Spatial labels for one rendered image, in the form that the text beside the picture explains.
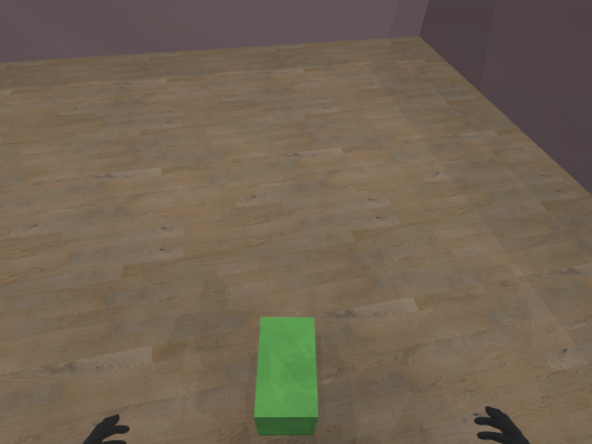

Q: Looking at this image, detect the right robot hand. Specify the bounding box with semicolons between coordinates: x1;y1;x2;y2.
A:
475;406;530;444

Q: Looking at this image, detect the carton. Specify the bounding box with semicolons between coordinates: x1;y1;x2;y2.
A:
254;317;318;436

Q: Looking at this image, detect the left robot hand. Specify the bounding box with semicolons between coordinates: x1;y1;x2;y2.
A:
83;414;130;444

